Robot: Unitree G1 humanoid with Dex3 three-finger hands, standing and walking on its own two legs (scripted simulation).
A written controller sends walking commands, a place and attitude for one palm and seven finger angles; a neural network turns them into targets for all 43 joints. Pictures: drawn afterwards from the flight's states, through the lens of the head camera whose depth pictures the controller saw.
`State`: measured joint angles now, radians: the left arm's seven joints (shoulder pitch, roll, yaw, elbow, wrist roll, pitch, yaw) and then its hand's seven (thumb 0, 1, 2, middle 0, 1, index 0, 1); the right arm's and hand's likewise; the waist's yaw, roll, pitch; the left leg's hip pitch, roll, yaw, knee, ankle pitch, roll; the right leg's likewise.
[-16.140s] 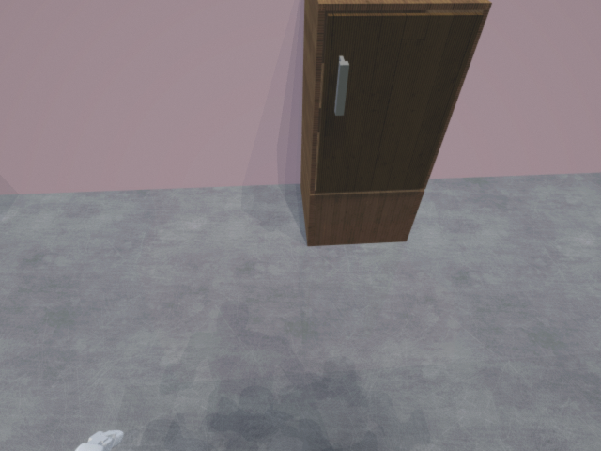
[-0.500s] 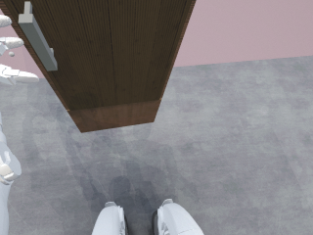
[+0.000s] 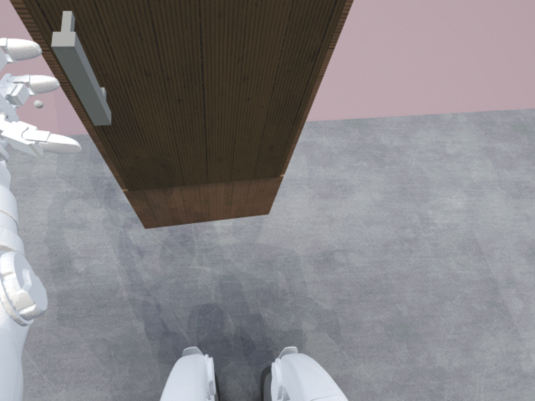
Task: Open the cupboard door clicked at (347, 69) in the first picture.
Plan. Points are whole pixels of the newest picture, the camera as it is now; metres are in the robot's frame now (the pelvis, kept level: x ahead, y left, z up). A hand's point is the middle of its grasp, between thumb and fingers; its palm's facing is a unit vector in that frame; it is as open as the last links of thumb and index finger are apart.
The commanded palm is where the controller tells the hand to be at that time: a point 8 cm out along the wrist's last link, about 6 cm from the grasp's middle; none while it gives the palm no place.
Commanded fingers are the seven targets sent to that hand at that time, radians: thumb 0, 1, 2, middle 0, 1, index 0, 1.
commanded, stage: move the hooked fingers beside the handle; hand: left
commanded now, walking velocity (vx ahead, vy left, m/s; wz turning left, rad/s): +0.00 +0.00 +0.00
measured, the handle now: (86, 73) +0.56 +0.22 +0.07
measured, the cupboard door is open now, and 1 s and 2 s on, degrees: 0 0 0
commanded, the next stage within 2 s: slide the fingers in behind the handle in 0.20 s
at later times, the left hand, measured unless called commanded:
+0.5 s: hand (45, 108) +0.50 +0.26 +0.07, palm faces +0.08 -1.00 +0.00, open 14.0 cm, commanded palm +0.48 +0.30 +0.07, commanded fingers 0.00 -0.50 0.30 -0.30 -1.20 -0.30 -1.20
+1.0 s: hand (73, 105) +0.50 +0.23 +0.07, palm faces +0.11 -0.99 -0.01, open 14.0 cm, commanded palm +0.48 +0.27 +0.07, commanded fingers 0.00 -0.50 0.30 -0.30 -1.20 -0.30 -1.20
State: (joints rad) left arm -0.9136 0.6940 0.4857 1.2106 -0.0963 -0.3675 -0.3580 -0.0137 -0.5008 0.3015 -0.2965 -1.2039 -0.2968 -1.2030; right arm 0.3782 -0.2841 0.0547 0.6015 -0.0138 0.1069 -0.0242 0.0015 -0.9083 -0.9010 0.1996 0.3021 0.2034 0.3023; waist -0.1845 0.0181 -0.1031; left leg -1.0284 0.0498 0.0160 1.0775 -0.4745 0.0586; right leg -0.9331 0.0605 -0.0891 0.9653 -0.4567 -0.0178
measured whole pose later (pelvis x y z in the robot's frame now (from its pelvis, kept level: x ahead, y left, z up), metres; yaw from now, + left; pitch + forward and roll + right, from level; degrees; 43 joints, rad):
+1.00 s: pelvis -0.01 +0.00 +0.00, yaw +0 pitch +23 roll -5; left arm -0.90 0.58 0.44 1.20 -0.09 -0.41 -0.23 -0.01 -0.50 0.30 -0.30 -1.20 -0.30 -1.20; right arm 0.41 -0.26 0.06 0.62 -0.02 0.11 0.00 0.00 -0.91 -0.90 0.20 0.30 0.20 0.30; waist -0.18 0.03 -0.11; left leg -1.00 0.05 0.03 1.07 -0.47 0.06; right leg -0.92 0.06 -0.08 0.98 -0.46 -0.02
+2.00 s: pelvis -0.01 -0.01 +0.00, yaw +0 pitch +22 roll -4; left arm -0.89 0.50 0.40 1.19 -0.08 -0.43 -0.15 -0.01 -0.50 0.30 -0.29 -1.20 -0.29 -1.20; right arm 0.40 -0.26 0.04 0.63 -0.02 0.10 0.01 0.00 -0.91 -0.90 0.20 0.30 0.20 0.30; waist -0.18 0.03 -0.13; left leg -0.99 0.05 0.03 1.07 -0.47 0.05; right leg -0.91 0.06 -0.08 0.99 -0.47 -0.03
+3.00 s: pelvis -0.01 -0.01 +0.00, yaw +0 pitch +22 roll -4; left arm -0.83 0.46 0.39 1.13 -0.10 -0.44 -0.13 0.01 0.69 0.81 -0.31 -1.32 -0.30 -1.32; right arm 0.40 -0.26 0.03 0.62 -0.02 0.10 0.02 0.00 -0.91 -0.90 0.20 0.30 0.20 0.30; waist -0.16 0.04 -0.13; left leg -0.98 0.04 0.04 1.07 -0.47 0.05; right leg -0.91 0.06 -0.06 0.99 -0.47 -0.03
